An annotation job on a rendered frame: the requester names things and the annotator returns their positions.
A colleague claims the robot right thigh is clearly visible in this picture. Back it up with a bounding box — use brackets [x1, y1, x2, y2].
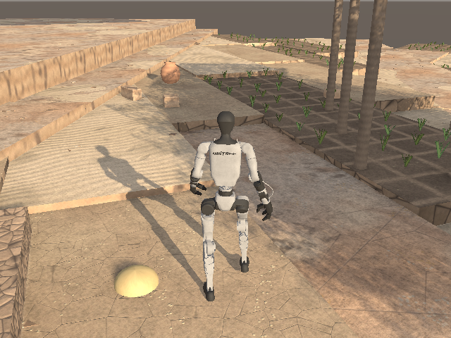
[235, 196, 249, 233]

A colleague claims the robot right hand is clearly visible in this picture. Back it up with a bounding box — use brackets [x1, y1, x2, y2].
[257, 202, 273, 221]

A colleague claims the left robot upper arm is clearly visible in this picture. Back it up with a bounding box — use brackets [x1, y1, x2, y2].
[192, 141, 211, 179]

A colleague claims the robot thigh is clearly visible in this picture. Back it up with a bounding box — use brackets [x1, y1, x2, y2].
[235, 196, 249, 233]
[201, 197, 216, 255]

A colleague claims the right robot upper arm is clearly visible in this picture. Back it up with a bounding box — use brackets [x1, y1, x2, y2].
[240, 142, 259, 182]

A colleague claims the robot right forearm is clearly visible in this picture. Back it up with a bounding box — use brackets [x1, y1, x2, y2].
[253, 171, 270, 204]

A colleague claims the robot left forearm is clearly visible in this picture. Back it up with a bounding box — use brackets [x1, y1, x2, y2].
[190, 168, 199, 187]

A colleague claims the robot left thigh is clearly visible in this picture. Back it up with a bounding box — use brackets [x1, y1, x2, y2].
[201, 197, 216, 255]

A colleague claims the robot left hand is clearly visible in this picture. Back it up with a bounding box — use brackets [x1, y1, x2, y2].
[190, 183, 206, 196]

